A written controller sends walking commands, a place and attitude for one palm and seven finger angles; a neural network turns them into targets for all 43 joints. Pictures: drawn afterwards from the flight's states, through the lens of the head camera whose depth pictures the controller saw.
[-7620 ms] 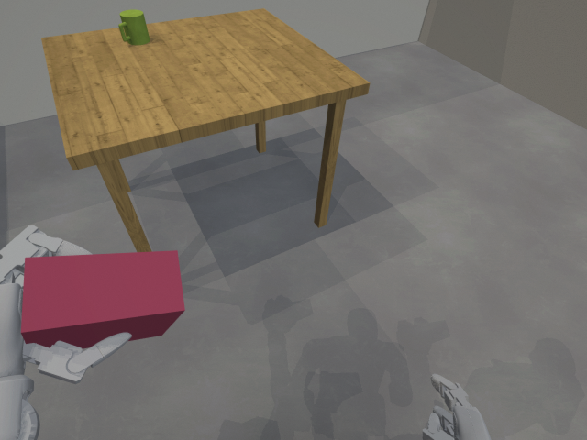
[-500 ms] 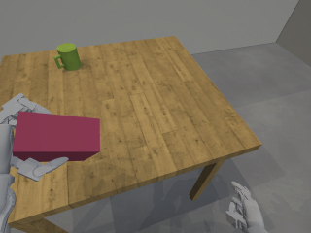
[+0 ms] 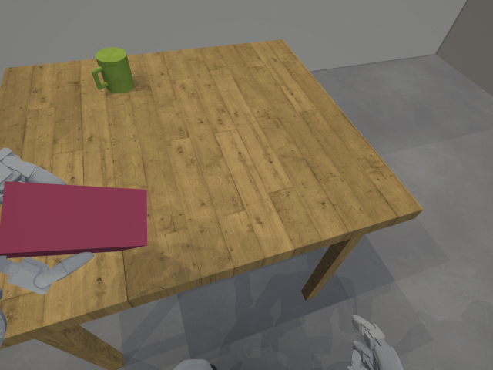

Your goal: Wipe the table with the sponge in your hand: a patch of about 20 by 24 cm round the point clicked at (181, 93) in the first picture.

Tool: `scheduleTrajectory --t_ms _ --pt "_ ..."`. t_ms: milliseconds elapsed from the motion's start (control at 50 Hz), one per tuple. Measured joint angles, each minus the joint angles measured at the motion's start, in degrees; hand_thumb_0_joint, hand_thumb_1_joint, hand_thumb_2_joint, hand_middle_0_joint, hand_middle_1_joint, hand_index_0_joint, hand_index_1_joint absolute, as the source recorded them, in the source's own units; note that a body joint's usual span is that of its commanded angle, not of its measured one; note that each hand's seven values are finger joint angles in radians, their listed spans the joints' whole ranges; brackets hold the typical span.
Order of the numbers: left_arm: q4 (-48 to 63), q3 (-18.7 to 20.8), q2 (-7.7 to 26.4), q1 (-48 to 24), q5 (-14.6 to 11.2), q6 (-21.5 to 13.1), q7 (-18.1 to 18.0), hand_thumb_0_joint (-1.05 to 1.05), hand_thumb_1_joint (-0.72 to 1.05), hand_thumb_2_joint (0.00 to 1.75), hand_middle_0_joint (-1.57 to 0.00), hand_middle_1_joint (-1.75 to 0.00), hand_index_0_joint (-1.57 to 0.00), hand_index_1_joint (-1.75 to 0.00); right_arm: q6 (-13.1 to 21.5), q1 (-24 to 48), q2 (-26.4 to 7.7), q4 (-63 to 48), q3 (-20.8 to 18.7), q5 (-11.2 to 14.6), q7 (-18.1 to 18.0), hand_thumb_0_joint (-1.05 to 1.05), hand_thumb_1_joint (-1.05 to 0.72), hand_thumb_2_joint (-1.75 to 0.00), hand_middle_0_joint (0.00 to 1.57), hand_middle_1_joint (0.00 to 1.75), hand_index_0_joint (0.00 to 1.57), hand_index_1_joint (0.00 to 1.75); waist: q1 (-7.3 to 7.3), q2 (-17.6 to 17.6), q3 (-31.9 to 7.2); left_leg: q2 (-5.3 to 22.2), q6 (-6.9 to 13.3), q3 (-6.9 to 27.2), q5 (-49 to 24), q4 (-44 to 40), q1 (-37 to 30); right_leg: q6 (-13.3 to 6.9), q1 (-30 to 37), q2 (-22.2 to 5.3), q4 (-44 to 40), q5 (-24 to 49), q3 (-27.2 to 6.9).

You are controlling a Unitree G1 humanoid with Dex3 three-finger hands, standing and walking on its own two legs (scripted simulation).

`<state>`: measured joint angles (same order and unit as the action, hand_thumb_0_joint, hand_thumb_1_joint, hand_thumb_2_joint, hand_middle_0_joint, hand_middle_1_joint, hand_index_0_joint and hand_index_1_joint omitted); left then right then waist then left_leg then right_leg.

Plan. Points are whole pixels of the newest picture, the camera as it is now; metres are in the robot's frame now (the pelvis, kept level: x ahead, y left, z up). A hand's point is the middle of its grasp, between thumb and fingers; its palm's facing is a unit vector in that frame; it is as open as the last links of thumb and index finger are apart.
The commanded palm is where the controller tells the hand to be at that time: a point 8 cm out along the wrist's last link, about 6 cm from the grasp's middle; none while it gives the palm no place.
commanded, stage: come to a stop and stand still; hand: left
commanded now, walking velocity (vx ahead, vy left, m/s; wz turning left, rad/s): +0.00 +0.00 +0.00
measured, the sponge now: (95, 223) +0.24 +0.22 +0.15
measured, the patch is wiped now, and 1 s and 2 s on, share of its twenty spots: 0.00 0.00 0.00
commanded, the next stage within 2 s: look again from close up in 0.76 s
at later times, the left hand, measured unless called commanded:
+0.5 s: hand (86, 191) +0.27 +0.23 +0.17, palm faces +0.32 -0.84 -0.43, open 10.6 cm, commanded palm +0.21 +0.27 +0.18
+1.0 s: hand (91, 193) +0.28 +0.23 +0.17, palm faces +0.34 -0.83 -0.43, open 10.6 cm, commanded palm +0.22 +0.26 +0.18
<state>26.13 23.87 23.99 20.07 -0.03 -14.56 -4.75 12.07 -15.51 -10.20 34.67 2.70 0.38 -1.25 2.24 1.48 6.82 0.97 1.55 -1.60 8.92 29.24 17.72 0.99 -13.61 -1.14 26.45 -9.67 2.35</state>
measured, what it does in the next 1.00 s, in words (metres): shifts its weight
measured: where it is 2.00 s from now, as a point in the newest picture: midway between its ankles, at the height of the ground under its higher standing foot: outside the picture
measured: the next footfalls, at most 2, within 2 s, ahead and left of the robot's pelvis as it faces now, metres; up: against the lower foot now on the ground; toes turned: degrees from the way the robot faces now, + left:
none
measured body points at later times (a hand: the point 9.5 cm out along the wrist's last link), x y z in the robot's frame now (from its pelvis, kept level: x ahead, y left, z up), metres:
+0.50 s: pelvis +0.05 +0.00 +0.01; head +0.09 +0.02 +0.46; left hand +0.25 +0.28 +0.19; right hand +0.24 -0.22 -0.06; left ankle +0.08 +0.10 -0.73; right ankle +0.05 -0.14 -0.73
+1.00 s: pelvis +0.06 -0.01 +0.01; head +0.08 -0.01 +0.46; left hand +0.25 +0.27 +0.19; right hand +0.24 -0.24 -0.07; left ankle +0.08 +0.10 -0.73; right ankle +0.05 -0.14 -0.73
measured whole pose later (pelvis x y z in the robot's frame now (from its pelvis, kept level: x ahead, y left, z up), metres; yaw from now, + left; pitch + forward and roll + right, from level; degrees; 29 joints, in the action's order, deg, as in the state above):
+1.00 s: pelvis +0.06 -0.01 +0.01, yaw +0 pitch +1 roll -1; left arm 25.7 20.3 22.2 25.9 -2.4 -10.5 -4.5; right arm 7.1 -11.6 -11.8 32.6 1.4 0.9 -3.0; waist 1.1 -0.5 1.2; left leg 1.6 0.2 -1.6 11.2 24.6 14.1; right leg 0.3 -9.8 0.0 21.3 -12.0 1.7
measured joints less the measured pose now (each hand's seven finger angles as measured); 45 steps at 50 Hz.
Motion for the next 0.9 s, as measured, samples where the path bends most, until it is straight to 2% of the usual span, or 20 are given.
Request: scheduleTrajectory --t_ms 120,280,460,580,700,900 --pt "0.2 -2.8 -2.6 2.7 -0.2 -1.4 0.7 -0.01 -0.53 1.00 -0.67 -1.35 -0.68 -1.35 0.3 2.4 -0.3 -0.1 -0.2 -0.3 0.1 0.01 -0.90 -0.90 0.21 0.30 0.20 0.30 0.62 -1.0 -3.5 -0.2 0.0 -0.6 1.6 -1.2 -0.3 0.0 0.5 0.1 -2.1 -0.5 -1.1" --pt "-5.1 -3.9 -3.6 1.4 0.1 1.5 1.0 -0.01 -0.53 1.00 -0.67 -1.35 -0.68 -1.35 -0.5 4.2 -0.2 -1.8 -0.2 -0.2 -0.5 0.01 -0.90 -0.90 0.21 0.30 0.20 0.30 0.35 -0.4 -3.9 -0.5 0.2 -0.7 0.4 -3.3 -1.8 0.6 1.5 -0.1 -3.2 -0.7 -1.3" --pt "2.3 -3.6 -2.0 3.4 -0.8 1.0 0.8 -0.01 -0.53 1.00 -0.67 -1.35 -0.68 -1.35 -1.2 4.0 -0.5 -2.2 -0.4 -0.5 -0.4 0.01 -0.90 -0.90 0.21 0.30 0.20 0.30 -0.64 0.5 -3.0 -0.3 -0.5 -0.2 1.8 -3.5 -2.6 0.2 2.6 0.2 -3.8 -2.1 -0.8" --pt "1.0 -2.3 -0.8 5.1 -1.8 1.7 1.0 -0.01 -0.53 1.00 -0.67 -1.35 -0.68 -1.35 -3.1 3.9 -1.0 -2.0 -1.0 0.0 -0.7 0.01 -0.90 -0.90 0.20 0.30 0.20 0.30 -1.34 -0.3 -4.0 0.0 -0.8 -0.4 2.6 -3.9 -3.1 0.0 3.1 0.5 -4.2 -2.7 -1.0" --pt "-0.5 -3.1 -1.8 5.8 -2.0 3.7 0.8 -0.01 -0.53 1.00 -0.67 -1.35 -0.68 -1.35 -4.1 3.8 -1.5 -1.9 -1.2 0.3 -1.2 0.01 -0.90 -0.90 0.20 0.30 0.20 0.30 -1.42 -0.8 -4.4 0.2 -1.0 -0.5 2.8 -4.2 -3.5 -0.2 3.3 0.7 -4.4 -3.0 -1.1" --pt "1.5 -4.2 -1.9 6.3 -2.1 3.9 0.4 -0.01 -0.53 1.00 -0.67 -1.35 -0.68 -1.35 -4.6 3.8 -1.5 -2.2 -1.3 0.4 -1.7 0.01 -0.90 -0.90 0.20 0.30 0.20 0.30 -1.24 -1.1 -4.9 0.5 -1.3 0.0 2.6 -4.3 -3.8 -0.6 3.8 0.9 -4.5 -3.0 -0.7"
